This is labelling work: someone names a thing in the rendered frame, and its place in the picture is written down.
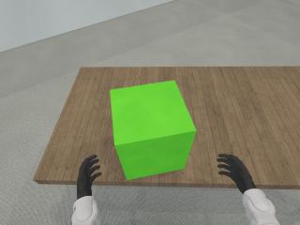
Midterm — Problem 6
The left robot hand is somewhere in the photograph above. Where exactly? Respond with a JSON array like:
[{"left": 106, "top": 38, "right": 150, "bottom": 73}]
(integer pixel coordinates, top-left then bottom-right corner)
[{"left": 77, "top": 155, "right": 101, "bottom": 200}]

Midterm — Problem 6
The right robot hand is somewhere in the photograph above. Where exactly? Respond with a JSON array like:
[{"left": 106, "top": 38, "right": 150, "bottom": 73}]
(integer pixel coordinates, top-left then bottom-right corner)
[{"left": 217, "top": 154, "right": 256, "bottom": 194}]

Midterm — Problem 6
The carton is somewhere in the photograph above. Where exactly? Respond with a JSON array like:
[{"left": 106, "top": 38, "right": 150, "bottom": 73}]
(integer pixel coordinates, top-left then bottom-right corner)
[{"left": 110, "top": 80, "right": 197, "bottom": 180}]

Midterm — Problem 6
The robot right forearm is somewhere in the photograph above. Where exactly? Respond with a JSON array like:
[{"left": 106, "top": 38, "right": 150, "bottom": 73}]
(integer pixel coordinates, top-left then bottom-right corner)
[{"left": 242, "top": 188, "right": 280, "bottom": 225}]

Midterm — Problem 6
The robot left forearm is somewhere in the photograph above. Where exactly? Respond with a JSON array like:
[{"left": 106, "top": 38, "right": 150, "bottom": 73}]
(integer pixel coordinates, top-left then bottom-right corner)
[{"left": 71, "top": 196, "right": 101, "bottom": 225}]

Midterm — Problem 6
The table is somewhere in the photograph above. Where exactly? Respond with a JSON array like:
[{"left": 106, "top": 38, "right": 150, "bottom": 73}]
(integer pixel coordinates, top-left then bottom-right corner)
[{"left": 33, "top": 66, "right": 300, "bottom": 190}]

